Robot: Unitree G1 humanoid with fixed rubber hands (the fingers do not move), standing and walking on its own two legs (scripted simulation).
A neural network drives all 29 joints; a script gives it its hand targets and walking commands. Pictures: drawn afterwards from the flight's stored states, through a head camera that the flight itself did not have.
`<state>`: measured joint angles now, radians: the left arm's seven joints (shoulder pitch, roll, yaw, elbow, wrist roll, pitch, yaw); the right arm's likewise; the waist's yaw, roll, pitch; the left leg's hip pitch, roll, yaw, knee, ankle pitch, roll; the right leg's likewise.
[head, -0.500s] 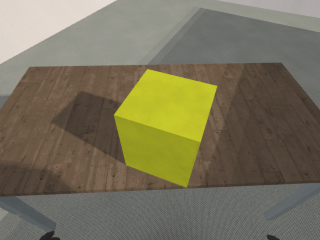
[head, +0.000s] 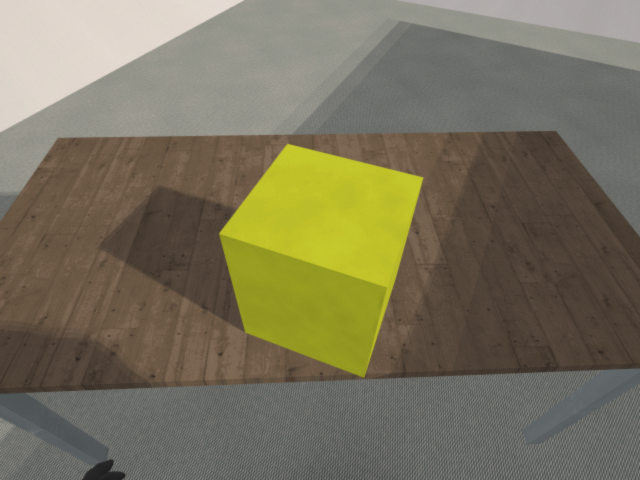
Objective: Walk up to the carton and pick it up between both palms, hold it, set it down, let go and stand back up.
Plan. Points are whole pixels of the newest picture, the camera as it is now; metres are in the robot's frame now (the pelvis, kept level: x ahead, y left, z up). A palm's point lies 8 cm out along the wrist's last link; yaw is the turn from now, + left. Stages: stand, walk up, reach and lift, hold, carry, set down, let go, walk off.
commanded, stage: walk up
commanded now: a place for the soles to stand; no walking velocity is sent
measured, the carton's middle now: (326, 262) +0.44 -0.01 -0.01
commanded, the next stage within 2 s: stand in 0.50 s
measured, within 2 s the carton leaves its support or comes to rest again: neither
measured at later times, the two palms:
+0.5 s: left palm out of the picture +0.12 +0.30 -0.09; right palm out of the picture +0.08 -0.30 -0.11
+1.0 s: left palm out of the picture +0.12 +0.30 -0.10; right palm out of the picture +0.11 -0.30 -0.11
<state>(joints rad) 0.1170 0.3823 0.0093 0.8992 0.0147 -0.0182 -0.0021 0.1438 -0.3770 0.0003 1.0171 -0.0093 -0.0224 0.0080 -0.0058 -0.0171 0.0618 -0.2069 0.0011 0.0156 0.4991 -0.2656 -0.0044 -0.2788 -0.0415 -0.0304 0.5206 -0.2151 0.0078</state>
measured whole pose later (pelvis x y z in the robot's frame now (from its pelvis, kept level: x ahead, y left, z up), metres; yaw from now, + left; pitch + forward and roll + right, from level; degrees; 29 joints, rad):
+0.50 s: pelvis +0.00 +0.00 +0.00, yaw +0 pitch -2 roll +1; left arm 0.12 0.38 0.01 0.90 0.01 -0.02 0.00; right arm 0.14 -0.38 0.00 1.02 -0.01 -0.03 0.01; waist -0.01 -0.01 0.03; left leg -0.21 0.00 0.02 0.49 -0.26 0.00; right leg -0.27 -0.04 -0.03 0.50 -0.20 0.01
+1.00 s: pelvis +0.00 +0.00 -0.01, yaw +0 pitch -3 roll +0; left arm 0.08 0.36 0.01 0.81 0.03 0.26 0.01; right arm 0.09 -0.38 -0.03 1.02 -0.08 -0.14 0.05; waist -0.01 0.01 0.09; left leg -0.21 0.01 0.02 0.58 -0.31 0.00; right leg -0.27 -0.03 -0.03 0.57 -0.24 0.00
